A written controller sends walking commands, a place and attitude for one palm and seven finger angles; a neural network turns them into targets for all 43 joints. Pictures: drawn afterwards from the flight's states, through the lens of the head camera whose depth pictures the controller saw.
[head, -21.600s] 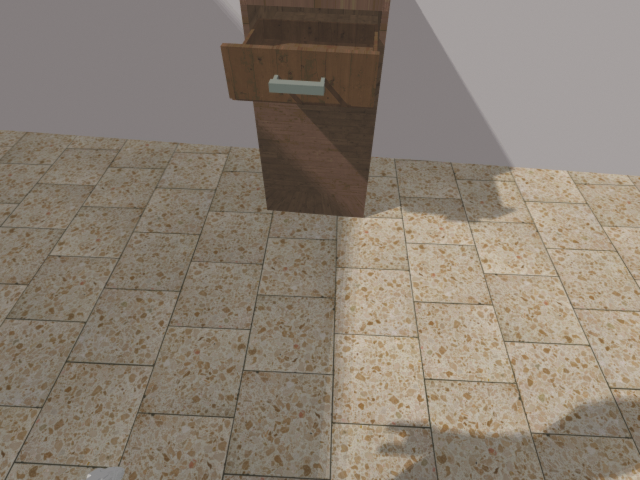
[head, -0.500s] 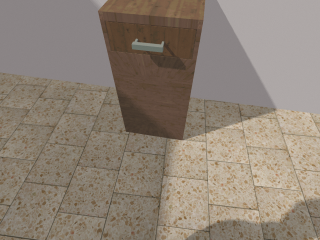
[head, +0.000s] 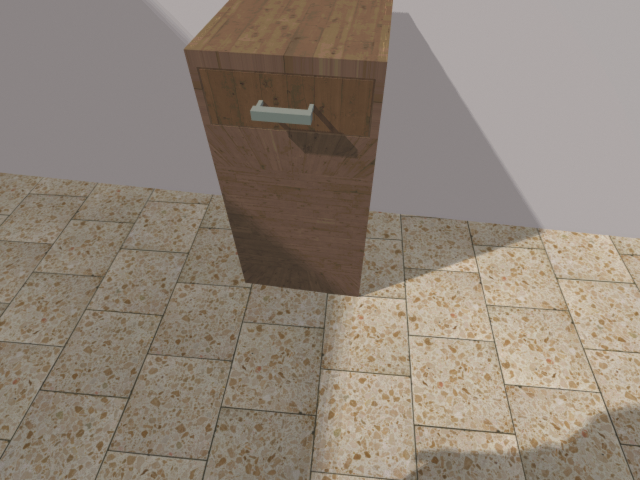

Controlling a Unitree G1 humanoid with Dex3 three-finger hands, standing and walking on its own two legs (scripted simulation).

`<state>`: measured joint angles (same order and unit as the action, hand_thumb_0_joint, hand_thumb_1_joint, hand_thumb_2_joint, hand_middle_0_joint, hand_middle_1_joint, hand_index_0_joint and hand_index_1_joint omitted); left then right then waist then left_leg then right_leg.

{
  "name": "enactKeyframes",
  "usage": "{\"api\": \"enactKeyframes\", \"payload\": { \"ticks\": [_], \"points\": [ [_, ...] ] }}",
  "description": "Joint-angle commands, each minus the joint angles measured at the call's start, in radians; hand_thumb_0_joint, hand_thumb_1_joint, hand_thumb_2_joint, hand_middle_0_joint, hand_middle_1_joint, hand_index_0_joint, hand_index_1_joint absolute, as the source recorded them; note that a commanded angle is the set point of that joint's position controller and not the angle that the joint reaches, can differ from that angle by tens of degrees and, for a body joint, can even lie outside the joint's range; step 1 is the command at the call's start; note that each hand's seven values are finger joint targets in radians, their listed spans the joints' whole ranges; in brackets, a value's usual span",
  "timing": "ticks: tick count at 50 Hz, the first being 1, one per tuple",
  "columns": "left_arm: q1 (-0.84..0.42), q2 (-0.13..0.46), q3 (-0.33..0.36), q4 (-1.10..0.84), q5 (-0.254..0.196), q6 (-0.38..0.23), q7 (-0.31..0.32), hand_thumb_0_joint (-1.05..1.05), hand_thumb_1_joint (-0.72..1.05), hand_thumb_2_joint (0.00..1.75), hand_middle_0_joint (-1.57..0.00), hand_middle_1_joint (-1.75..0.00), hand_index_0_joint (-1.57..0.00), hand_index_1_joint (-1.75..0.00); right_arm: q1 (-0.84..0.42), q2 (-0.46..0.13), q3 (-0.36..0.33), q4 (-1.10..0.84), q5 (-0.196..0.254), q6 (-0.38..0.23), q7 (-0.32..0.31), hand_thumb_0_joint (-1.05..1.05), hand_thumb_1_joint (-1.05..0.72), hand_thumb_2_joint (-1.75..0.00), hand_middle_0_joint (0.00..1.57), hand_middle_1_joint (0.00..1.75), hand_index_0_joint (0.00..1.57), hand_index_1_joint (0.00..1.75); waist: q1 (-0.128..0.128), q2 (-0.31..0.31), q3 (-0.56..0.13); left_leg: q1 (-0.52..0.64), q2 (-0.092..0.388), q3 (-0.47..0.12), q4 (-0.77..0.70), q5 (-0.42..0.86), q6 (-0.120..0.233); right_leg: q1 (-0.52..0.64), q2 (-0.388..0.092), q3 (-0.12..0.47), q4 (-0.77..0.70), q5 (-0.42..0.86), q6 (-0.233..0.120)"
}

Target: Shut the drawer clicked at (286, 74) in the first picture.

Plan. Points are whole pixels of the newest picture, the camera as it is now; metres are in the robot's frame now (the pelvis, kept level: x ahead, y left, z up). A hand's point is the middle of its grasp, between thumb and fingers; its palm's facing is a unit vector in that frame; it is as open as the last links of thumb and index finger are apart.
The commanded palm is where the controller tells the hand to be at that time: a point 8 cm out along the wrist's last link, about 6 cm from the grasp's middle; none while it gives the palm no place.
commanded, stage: let the arm hang, fingers relaxed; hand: left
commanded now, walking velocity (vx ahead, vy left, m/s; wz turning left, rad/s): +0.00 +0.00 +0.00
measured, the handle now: (283, 110) +0.87 +0.12 +0.00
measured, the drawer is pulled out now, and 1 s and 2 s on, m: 0.00 0.00 0.00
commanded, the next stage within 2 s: look to check the result in 0.04 s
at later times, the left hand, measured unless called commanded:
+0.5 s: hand out of the picture +0.05 +0.21 -0.16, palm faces +0.00 -0.96 -0.28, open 7.4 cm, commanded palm none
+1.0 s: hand out of the picture +0.08 +0.22 -0.16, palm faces -0.01 -0.96 -0.29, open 7.4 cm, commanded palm none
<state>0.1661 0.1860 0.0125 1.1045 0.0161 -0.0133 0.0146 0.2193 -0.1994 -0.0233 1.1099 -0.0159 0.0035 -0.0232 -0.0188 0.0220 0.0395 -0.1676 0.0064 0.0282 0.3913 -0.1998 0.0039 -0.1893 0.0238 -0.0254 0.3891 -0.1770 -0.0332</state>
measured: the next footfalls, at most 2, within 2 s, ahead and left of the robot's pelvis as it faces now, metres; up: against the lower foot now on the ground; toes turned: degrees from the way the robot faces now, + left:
none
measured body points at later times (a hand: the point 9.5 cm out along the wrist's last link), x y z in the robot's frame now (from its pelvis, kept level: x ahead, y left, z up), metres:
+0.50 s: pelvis +0.01 +0.00 +0.00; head +0.03 -0.01 +0.45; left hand +0.06 +0.26 -0.14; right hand +0.04 -0.26 -0.16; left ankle +0.01 +0.12 -0.74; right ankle +0.02 -0.10 -0.74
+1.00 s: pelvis +0.02 -0.01 +0.00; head +0.04 -0.01 +0.45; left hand +0.08 +0.27 -0.14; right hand +0.06 -0.28 -0.15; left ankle +0.01 +0.12 -0.74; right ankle +0.02 -0.10 -0.74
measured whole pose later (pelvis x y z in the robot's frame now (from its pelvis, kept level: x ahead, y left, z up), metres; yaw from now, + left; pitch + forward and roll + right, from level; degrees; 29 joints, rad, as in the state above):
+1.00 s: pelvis +0.02 -0.01 +0.00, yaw +0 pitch -1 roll +0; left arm 0.14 0.26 0.02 1.13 0.01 -0.02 0.01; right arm 0.17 -0.27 -0.02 1.13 -0.01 0.00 -0.02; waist -0.02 0.02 0.05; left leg -0.11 0.02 0.03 0.33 -0.20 -0.01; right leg -0.13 0.03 -0.02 0.33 -0.17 -0.04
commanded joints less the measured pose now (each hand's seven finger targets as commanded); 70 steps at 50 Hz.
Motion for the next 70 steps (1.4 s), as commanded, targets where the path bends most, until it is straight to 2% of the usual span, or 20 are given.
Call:
{"api": "enactKeyframes", "payload": {
  "ticks": [1, 4, 7, 9, 15, 22, 26, 31, 32, 36, 47, 55, 58, 59, 62, 67, 70],
  "points": [
    [0.034, 0.168, 0.035, -0.035, -0.006, -0.011, 0.014, 0.0, 0.9, 0.9, -0.2, -0.3, -0.2, -0.3, 0.041, -0.126, -0.019, -0.022, -0.003, -0.012, -0.009, 0.0, -0.9, -0.9, 0.2, 0.3, 0.2, 0.3, 0.007, -0.022, 0.005, -0.002, 0.088, -0.09, -0.063, 0.07, 0.029, -0.01, -0.124, 0.127, -0.107, 0.011, -0.018],
    [0.027, 0.173, 0.036, -0.032, -0.006, -0.011, 0.013, 0.0, 0.9, 0.9, -0.2, -0.3, -0.2, -0.3, 0.034, -0.135, -0.02, -0.018, -0.005, -0.011, -0.01, 0.0, -0.9, -0.9, 0.2, 0.3, 0.2, 0.3, 0.005, -0.006, 0.002, 0.008, 0.09, -0.088, -0.064, 0.066, 0.028, -0.009, -0.126, 0.128, -0.115, 0.006, -0.02],
    [0.025, 0.181, 0.037, -0.03, -0.007, -0.011, 0.013, 0.0, 0.9, 0.9, -0.2, -0.3, -0.2, -0.3, 0.034, -0.141, -0.019, -0.02, -0.003, -0.01, -0.01, 0.0, -0.9, -0.9, 0.2, 0.3, 0.2, 0.3, 0.005, -0.026, -0.003, 0.014, 0.09, -0.087, -0.063, 0.074, 0.027, 0.001, -0.126, 0.129, -0.118, 0.025, -0.018],
    [0.028, 0.186, 0.037, -0.026, -0.008, -0.013, 0.013, 0.0, 0.9, 0.9, -0.2, -0.3, -0.2, -0.3, 0.032, -0.149, -0.019, -0.018, -0.003, -0.012, -0.012, 0.0, -0.9, -0.9, 0.2, 0.3, 0.2, 0.3, 0.004, -0.015, -0.026, 0.029, 0.092, -0.086, -0.061, 0.091, 0.027, 0.015, -0.127, 0.131, -0.113, 0.061, -0.019],
    [0.023, 0.202, 0.037, -0.022, -0.008, -0.014, 0.013, 0.0, 0.9, 0.9, -0.2, -0.3, -0.2, -0.3, 0.023, -0.167, -0.02, -0.02, 0.0, -0.012, -0.013, 0.0, -0.9, -0.9, 0.2, 0.3, 0.2, 0.3, 0.006, -0.015, -0.027, 0.036, 0.099, -0.086, -0.065, 0.11, 0.027, 0.029, -0.128, 0.125, -0.108, 0.105, -0.018],
    [0.011, 0.21, 0.036, -0.016, -0.008, -0.013, 0.012, 0.0, 0.9, 0.9, -0.2, -0.3, -0.2, -0.3, 0.005, -0.177, -0.017, -0.015, -0.002, -0.013, -0.012, 0.0, -0.9, -0.9, 0.2, 0.3, 0.2, 0.3, 0.006, -0.006, -0.021, 0.044, 0.105, -0.092, -0.082, 0.105, 0.026, 0.026, -0.127, 0.125, -0.113, 0.088, -0.02],
    [0.004, 0.217, 0.036, -0.016, -0.008, -0.015, 0.012, 0.0, 0.9, 0.9, -0.2, -0.3, -0.2, -0.3, -0.004, -0.186, -0.018, -0.016, -0.002, -0.015, -0.011, 0.0, -0.9, -0.9, 0.2, 0.3, 0.2, 0.3, 0.006, -0.023, -0.033, 0.055, 0.107, -0.091, -0.084, 0.116, 0.026, 0.034, -0.13, 0.122, -0.114, 0.102, -0.019],
    [-0.006, 0.227, 0.038, -0.019, -0.007, -0.016, 0.011, 0.0, 0.9, 0.9, -0.2, -0.3, -0.2, -0.3, -0.017, -0.191, -0.02, -0.017, -0.001, -0.013, -0.01, 0.0, -0.9, -0.9, 0.2, 0.3, 0.2, 0.3, 0.005, -0.027, -0.008, 0.05, 0.104, -0.091, -0.089, 0.105, 0.026, 0.023, -0.131, 0.126, -0.126, 0.092, -0.015],
    [-0.007, 0.228, 0.039, -0.021, -0.007, -0.017, 0.011, 0.0, 0.9, 0.9, -0.2, -0.3, -0.2, -0.3, -0.014, -0.196, -0.02, -0.017, -0.002, -0.014, -0.01, 0.0, -0.9, -0.9, 0.2, 0.3, 0.2, 0.3, 0.005, -0.033, -0.023, 0.054, 0.104, -0.093, -0.089, 0.108, 0.026, 0.033, -0.13, 0.129, -0.125, 0.099, -0.015],
    [-0.017, 0.232, 0.039, -0.023, -0.007, -0.017, 0.01, 0.0, 0.9, 0.9, -0.2, -0.3, -0.2, -0.3, -0.029, -0.201, -0.02, -0.018, -0.003, -0.014, -0.009, 0.0, -0.9, -0.9, 0.2, 0.3, 0.2, 0.3, 0.004, -0.016, -0.013, 0.054, 0.105, -0.091, -0.092, 0.106, 0.025, 0.025, -0.131, 0.13, -0.127, 0.095, -0.016],
    [-0.029, 0.25, 0.043, -0.029, -0.008, -0.021, 0.009, 0.0, 0.9, 0.9, -0.2, -0.3, -0.2, -0.3, -0.04, -0.223, -0.021, -0.022, -0.001, -0.021, -0.01, 0.0, -0.9, -0.9, 0.2, 0.3, 0.2, 0.3, 0.008, -0.026, -0.052, 0.074, 0.112, -0.093, -0.096, 0.162, 0.025, 0.065, -0.136, 0.124, -0.113, 0.177, -0.016],
    [-0.036, 0.259, 0.041, -0.029, -0.008, -0.017, 0.007, 0.0, 0.9, 0.9, -0.2, -0.3, -0.2, -0.3, -0.056, -0.234, -0.021, -0.022, -0.001, -0.018, -0.008, 0.0, -0.9, -0.9, 0.2, 0.3, 0.2, 0.3, 0.008, -0.012, -0.022, 0.069, 0.11, -0.1, -0.105, 0.12, 0.024, 0.039, -0.132, 0.131, -0.132, 0.099, -0.018],
    [-0.04, 0.26, 0.04, -0.027, -0.008, -0.018, 0.006, 0.0, 0.9, 0.9, -0.2, -0.3, -0.2, -0.3, -0.057, -0.238, -0.021, -0.019, -0.002, -0.019, -0.008, 0.0, -0.9, -0.9, 0.2, 0.3, 0.2, 0.3, 0.006, -0.017, -0.033, 0.076, 0.112, -0.097, -0.107, 0.118, 0.024, 0.045, -0.136, 0.13, -0.134, 0.102, -0.017],
    [-0.037, 0.263, 0.041, -0.026, -0.008, -0.02, 0.006, 0.0, 0.9, 0.9, -0.2, -0.3, -0.2, -0.3, -0.054, -0.239, -0.02, -0.019, -0.002, -0.02, -0.008, 0.0, -0.9, -0.9, 0.2, 0.3, 0.2, 0.3, 0.006, -0.018, -0.051, 0.083, 0.112, -0.097, -0.105, 0.127, 0.025, 0.056, -0.137, 0.131, -0.133, 0.115, -0.017],
    [-0.039, 0.266, 0.042, -0.028, -0.008, -0.021, 0.007, 0.0, 0.9, 0.9, -0.2, -0.3, -0.2, -0.3, -0.058, -0.24, -0.022, -0.02, -0.001, -0.021, -0.008, 0.0, -0.9, -0.9, 0.2, 0.3, 0.2, 0.3, 0.006, -0.03, -0.05, 0.085, 0.113, -0.096, -0.104, 0.14, 0.025, 0.057, -0.139, 0.128, -0.13, 0.143, -0.016],
    [-0.042, 0.271, 0.043, -0.029, -0.008, -0.023, 0.008, 0.0, 0.9, 0.9, -0.2, -0.3, -0.2, -0.3, -0.064, -0.248, -0.022, -0.02, -0.001, -0.023, -0.01, 0.0, -0.9, -0.9, 0.2, 0.3, 0.2, 0.3, 0.005, -0.014, -0.064, 0.098, 0.117, -0.093, -0.101, 0.177, 0.024, 0.07, -0.14, 0.128, -0.117, 0.198, -0.017],
    [-0.04, 0.279, 0.044, -0.032, -0.007, -0.024, 0.009, 0.0, 0.9, 0.9, -0.2, -0.3, -0.2, -0.3, -0.067, -0.253, -0.025, -0.024, 0.001, -0.022, -0.009, 0.0, -0.9, -0.9, 0.2, 0.3, 0.2, 0.3, 0.006, -0.033, -0.055, 0.099, 0.114, -0.095, -0.098, 0.179, 0.025, 0.065, -0.139, 0.131, -0.122, 0.21, -0.013]
  ]
}}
